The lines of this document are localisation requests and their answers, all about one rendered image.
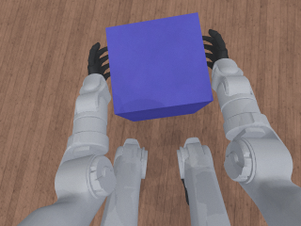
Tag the robot right forearm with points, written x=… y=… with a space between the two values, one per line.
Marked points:
x=238 y=104

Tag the robot left hand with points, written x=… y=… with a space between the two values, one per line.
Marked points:
x=95 y=62

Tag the robot left forearm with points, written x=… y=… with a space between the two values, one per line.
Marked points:
x=89 y=131

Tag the robot right shin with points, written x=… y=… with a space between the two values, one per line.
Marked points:
x=205 y=148

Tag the right robot upper arm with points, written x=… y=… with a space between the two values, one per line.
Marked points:
x=263 y=167

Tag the robot right hand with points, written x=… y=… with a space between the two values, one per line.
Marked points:
x=218 y=47

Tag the left robot thigh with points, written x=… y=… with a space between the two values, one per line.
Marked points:
x=121 y=207

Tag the carton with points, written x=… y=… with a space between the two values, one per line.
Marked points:
x=158 y=68

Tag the left robot upper arm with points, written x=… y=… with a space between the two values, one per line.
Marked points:
x=81 y=186

